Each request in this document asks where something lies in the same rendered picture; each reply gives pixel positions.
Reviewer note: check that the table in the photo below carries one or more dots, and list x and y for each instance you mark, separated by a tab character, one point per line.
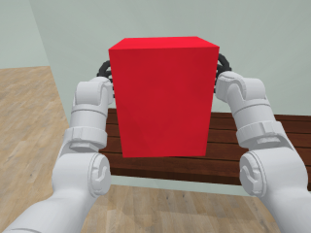
221	162

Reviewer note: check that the right robot upper arm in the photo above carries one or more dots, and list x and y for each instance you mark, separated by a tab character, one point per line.
278	178

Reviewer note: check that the carton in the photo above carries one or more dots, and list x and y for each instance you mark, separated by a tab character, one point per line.
164	88

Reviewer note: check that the left robot upper arm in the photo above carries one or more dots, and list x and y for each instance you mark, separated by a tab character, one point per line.
78	179

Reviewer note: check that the robot right forearm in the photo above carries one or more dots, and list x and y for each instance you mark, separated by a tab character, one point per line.
257	128

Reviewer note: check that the robot left forearm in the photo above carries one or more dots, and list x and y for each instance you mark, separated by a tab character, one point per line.
87	128

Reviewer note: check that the right robot hand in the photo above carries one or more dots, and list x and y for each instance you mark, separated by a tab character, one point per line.
222	68

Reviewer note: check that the left robot hand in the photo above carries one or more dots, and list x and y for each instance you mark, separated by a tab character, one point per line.
103	73

